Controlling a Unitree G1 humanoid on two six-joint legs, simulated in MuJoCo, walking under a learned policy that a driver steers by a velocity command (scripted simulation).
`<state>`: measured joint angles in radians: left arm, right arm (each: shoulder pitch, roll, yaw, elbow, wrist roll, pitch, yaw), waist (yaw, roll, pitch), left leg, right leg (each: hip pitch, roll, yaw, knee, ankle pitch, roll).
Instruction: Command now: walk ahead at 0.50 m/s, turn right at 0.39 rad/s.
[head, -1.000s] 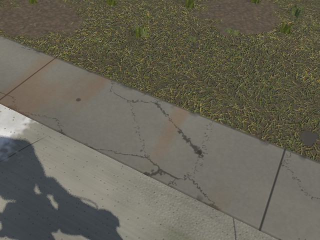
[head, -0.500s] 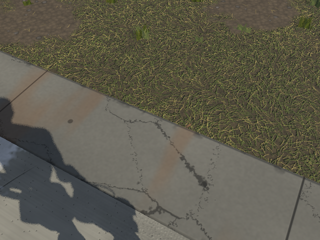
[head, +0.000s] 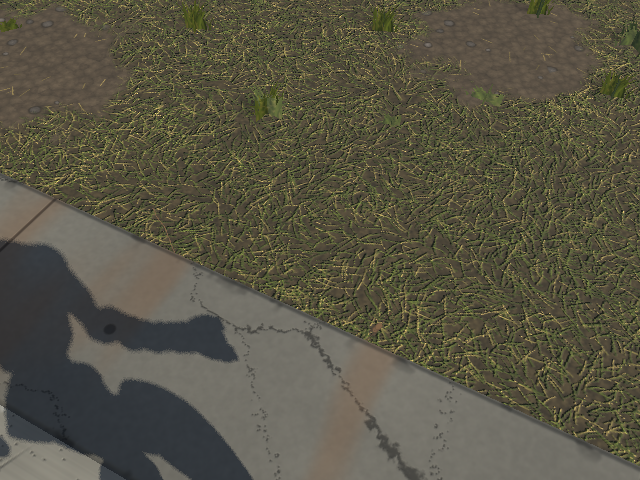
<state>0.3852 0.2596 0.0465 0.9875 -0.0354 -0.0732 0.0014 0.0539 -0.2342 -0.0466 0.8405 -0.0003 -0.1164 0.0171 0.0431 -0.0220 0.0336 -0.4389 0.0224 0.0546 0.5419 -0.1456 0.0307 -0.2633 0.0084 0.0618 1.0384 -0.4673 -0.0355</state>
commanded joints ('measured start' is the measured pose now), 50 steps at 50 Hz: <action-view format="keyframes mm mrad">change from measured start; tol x32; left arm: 1 -79 115 33 -104 -9 -23 12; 50 -79 196 70 -417 -2 100 34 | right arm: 1 172 -111 -29 13 1 2 -9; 50 143 -144 -49 -194 0 51 -14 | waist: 1 -104 111 -120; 18 -98 70 71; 24 4 -275 -329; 50 -80 179 -193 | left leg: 1 458 309 -371 -299 -78 151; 16 441 275 118 -377 223 120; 22 432 231 211 183 781 33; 24 -244 -59 50 879 -418 -76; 25 -353 -28 -147 934 -407 -46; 39 -30 -31 -66 92 326 -53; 45 152 -83 -49 -59 142 -22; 47 652 376 -465 15 1002 264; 50 423 383 -483 -116 575 294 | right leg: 1 -463 -113 37 212 106 -15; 18 -444 -105 -107 -365 393 -45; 22 62 55 -203 -453 317 -147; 24 633 -319 665 -669 162 -418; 34 67 -155 232 -801 580 -252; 45 -4 -1 259 -354 876 -77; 47 -310 181 168 214 -252 34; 50 -510 30 72 454 -139 94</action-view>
